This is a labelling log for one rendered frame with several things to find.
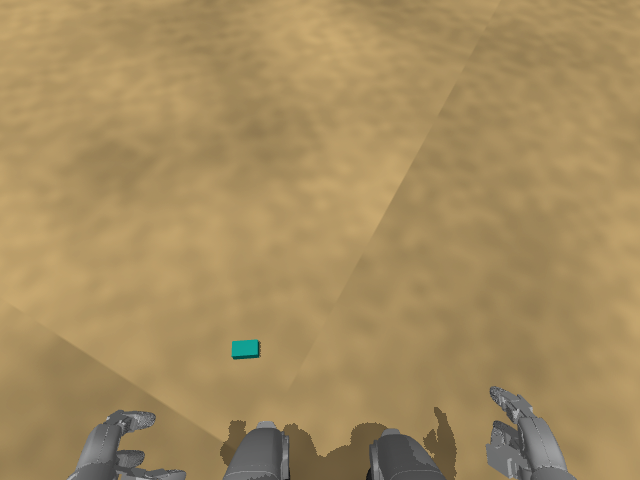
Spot small box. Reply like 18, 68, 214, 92
232, 339, 259, 360

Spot right robot hand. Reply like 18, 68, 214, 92
486, 386, 568, 480

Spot left robot hand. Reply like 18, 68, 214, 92
75, 410, 186, 480

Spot left robot arm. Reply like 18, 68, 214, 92
67, 463, 117, 480

